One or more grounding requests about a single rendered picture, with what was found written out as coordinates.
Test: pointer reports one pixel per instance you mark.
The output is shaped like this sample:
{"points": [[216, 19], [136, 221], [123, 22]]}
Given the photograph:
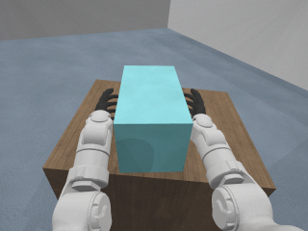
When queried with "robot left upper arm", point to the robot left upper arm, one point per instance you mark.
{"points": [[83, 211]]}

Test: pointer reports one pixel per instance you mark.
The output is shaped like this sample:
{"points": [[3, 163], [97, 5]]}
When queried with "robot right hand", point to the robot right hand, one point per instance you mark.
{"points": [[197, 104]]}

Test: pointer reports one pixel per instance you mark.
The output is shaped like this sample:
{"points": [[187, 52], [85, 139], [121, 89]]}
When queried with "carton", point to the carton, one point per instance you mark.
{"points": [[152, 123]]}

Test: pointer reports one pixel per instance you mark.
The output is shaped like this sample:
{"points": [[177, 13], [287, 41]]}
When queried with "robot right forearm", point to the robot right forearm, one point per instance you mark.
{"points": [[216, 155]]}

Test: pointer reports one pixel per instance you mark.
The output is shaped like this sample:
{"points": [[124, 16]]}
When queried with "robot left hand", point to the robot left hand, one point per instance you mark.
{"points": [[103, 103]]}

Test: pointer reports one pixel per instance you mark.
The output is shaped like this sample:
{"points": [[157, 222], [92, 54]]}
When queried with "robot left forearm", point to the robot left forearm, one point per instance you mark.
{"points": [[90, 169]]}

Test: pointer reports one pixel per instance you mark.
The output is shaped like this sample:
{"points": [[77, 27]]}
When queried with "robot right upper arm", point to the robot right upper arm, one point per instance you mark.
{"points": [[244, 207]]}

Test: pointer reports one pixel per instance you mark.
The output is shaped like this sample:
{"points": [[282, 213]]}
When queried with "pedestal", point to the pedestal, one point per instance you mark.
{"points": [[167, 200]]}

